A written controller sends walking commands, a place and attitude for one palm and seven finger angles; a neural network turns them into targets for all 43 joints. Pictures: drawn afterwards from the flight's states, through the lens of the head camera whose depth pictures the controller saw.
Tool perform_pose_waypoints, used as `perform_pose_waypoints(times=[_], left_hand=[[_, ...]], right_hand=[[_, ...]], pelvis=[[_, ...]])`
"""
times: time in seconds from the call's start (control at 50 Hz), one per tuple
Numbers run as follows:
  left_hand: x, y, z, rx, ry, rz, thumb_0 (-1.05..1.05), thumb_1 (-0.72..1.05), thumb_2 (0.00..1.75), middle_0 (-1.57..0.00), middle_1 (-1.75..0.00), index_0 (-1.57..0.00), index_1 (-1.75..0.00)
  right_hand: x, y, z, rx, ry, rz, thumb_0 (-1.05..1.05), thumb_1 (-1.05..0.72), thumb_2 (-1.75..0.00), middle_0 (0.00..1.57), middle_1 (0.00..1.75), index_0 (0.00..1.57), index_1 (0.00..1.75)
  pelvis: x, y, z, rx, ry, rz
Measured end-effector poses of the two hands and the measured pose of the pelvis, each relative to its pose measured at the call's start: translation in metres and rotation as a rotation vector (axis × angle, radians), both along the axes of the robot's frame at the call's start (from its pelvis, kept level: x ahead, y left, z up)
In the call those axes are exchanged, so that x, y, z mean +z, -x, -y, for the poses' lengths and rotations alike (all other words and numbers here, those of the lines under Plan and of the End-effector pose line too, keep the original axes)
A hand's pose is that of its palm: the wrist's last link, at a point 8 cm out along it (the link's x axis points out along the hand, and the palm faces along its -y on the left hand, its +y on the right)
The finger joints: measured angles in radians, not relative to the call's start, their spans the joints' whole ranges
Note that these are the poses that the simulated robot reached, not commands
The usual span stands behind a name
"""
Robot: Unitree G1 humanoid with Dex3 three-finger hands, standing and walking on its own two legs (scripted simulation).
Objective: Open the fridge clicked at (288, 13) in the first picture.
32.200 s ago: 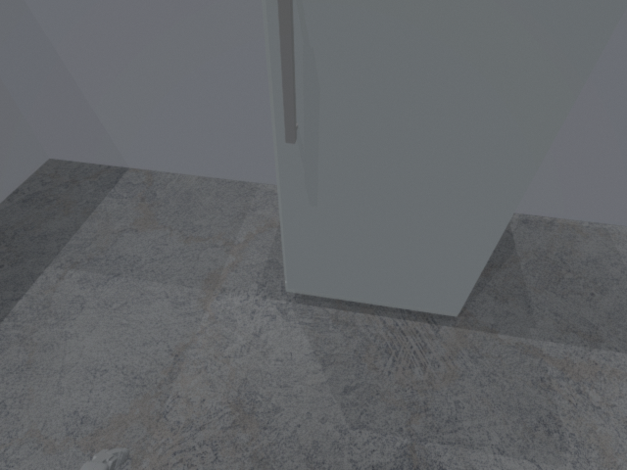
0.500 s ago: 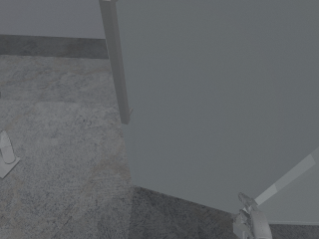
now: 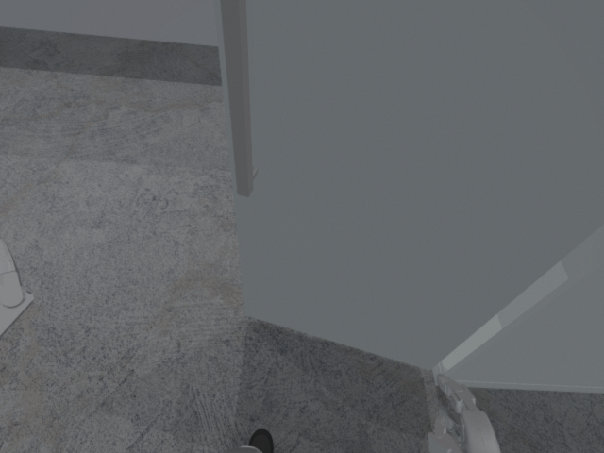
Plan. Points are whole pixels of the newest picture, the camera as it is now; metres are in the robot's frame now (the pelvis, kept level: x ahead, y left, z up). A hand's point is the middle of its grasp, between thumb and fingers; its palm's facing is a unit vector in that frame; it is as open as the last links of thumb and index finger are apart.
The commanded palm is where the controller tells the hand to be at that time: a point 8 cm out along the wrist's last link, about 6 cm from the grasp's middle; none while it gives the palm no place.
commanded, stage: step back with the hand held close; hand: left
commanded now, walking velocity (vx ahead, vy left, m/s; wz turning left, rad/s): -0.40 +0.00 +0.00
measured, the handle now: (245, 97) +0.54 +0.15 +0.17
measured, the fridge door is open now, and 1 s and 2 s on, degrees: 76 76 76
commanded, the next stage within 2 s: stop stepping back and stand still in 0.36 s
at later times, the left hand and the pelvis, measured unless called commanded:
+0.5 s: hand out of the picture +0.05 +0.24 +0.16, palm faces +0.34 -0.80 -0.49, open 7.4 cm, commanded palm +0.00 +0.28 +0.18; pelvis -0.14 -0.02 -0.01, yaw -1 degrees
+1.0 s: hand out of the picture -0.02 +0.27 +0.17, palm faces +0.47 -0.75 -0.46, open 7.4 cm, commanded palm -0.08 +0.31 +0.18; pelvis -0.20 +0.00 -0.01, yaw +3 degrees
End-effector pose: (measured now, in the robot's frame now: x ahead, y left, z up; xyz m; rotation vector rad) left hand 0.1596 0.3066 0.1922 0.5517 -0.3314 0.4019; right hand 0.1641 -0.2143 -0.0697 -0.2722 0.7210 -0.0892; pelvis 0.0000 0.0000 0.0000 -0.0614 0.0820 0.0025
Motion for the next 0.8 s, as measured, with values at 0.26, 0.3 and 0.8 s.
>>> perform_pose_waypoints(times=[0.26, 0.3, 0.8], left_hand=[[0.009, 0.031, 0.025, -0.169, -0.049, 0.058, 0.02, 0.88, 0.9, -0.21, -0.3, -0.22, -0.31], [0.005, 0.037, 0.021, -0.153, -0.022, 0.045, 0.02, 0.88, 0.9, -0.21, -0.3, -0.22, -0.31], [-0.014, 0.199, -0.011, 0.08, 0.074, 0.02, 0.02, 0.89, 0.9, -0.21, -0.3, -0.21, -0.31]], right_hand=[[0.013, 0.054, 0.031, -0.102, 0.05, 0.056, 0.01, -0.91, -0.9, 0.2, 0.3, 0.2, 0.3], [0.019, 0.066, 0.036, -0.1, 0.061, 0.087, 0.01, -0.91, -0.9, 0.2, 0.3, 0.2, 0.3], [-0.002, 0.22, 0.01, -0.068, 0.002, 0.036, 0.01, -0.91, -0.9, 0.2, 0.3, 0.2, 0.3]], pelvis=[[-0.005, 0.054, 0.009, -0.059, -0.034, 0.072], [-0.004, 0.069, 0.008, -0.057, -0.025, 0.084], [-0.005, 0.191, -0.003, 0.043, -0.088, 0.093]])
